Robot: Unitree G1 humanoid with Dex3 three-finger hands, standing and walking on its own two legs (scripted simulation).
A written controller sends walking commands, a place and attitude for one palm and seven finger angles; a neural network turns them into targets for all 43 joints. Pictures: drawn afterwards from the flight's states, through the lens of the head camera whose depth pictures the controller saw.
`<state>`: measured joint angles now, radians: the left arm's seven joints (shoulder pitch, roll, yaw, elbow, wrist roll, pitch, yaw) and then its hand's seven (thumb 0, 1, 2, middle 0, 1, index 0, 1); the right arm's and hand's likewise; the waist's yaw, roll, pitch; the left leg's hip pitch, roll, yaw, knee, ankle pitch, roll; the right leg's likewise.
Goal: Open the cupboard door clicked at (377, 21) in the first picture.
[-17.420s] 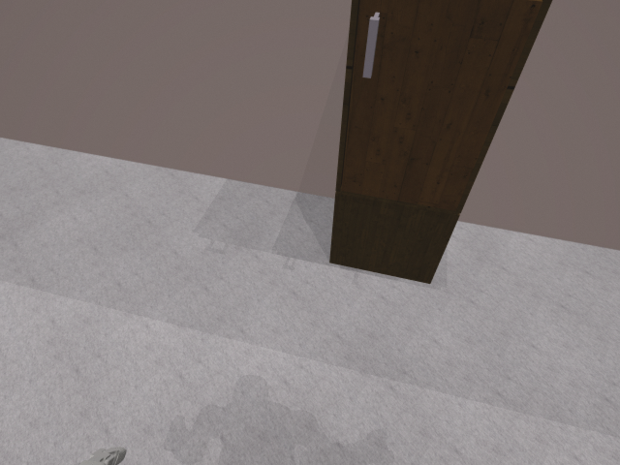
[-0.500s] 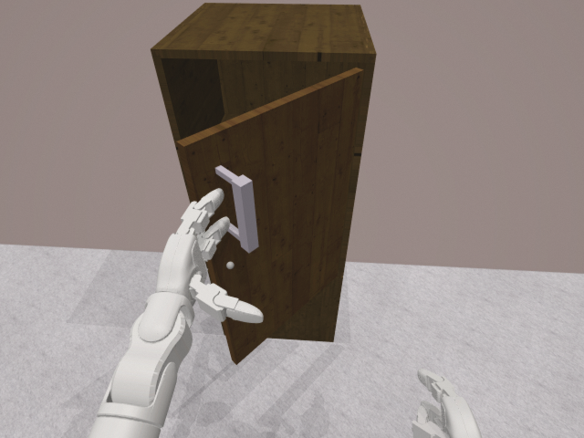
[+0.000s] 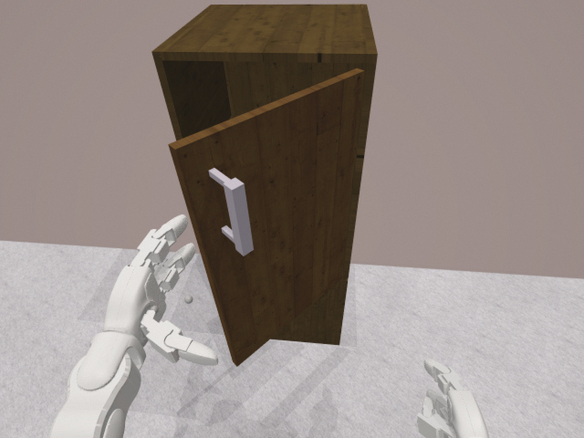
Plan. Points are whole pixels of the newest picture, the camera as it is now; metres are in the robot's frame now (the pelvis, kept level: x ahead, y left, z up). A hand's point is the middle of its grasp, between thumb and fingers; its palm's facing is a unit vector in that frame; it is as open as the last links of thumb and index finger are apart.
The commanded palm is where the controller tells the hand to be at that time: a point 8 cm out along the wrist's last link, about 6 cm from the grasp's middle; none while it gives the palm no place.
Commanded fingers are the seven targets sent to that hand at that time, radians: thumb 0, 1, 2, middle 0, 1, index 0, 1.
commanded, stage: draw the hand back to the body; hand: left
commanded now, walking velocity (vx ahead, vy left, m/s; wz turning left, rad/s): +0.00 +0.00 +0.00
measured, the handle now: (231, 212) +0.39 +0.13 +0.14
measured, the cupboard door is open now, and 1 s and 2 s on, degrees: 49 49 49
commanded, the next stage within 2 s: step back with the hand held close in 1.62 s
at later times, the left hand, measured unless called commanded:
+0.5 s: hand (143, 312) +0.21 +0.19 +0.14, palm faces +0.05 -1.00 -0.06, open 16.3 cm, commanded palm +0.19 +0.24 +0.15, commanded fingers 0.00 -0.36 0.36 -0.16 -0.30 -0.16 -0.30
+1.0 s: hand (84, 296) +0.22 +0.26 +0.15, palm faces +0.36 -0.87 -0.34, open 12.1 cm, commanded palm +0.18 +0.30 +0.16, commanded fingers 0.00 0.51 0.74 -0.19 -0.30 -0.19 -0.30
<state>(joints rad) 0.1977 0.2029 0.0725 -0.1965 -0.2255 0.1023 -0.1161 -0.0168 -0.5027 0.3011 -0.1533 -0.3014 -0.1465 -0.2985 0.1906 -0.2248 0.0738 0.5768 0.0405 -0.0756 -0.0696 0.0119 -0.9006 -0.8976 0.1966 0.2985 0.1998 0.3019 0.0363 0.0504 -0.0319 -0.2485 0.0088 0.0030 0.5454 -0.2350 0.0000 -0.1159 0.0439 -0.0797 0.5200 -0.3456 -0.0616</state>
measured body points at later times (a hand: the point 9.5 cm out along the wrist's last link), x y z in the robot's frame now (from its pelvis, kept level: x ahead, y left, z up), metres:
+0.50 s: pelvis +0.00 +0.00 +0.00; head -0.04 -0.02 +0.45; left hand +0.20 +0.24 +0.15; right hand +0.20 -0.22 -0.06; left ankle +0.04 +0.12 -0.73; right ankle -0.03 -0.07 -0.73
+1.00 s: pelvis +0.01 +0.03 +0.01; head -0.01 +0.01 +0.46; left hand +0.20 +0.31 +0.17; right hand +0.19 -0.19 -0.08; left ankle +0.04 +0.12 -0.73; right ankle -0.03 -0.07 -0.73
